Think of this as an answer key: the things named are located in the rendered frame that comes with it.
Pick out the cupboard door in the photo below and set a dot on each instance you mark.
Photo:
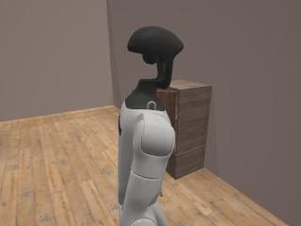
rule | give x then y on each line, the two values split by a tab
168	100

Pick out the robot head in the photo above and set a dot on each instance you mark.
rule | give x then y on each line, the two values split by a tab
160	46

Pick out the robot left hand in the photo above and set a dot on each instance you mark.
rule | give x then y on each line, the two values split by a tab
161	193

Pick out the humanoid robot torso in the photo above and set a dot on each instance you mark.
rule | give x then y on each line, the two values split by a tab
128	120

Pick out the right robot upper arm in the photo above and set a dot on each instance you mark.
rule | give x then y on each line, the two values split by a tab
153	144

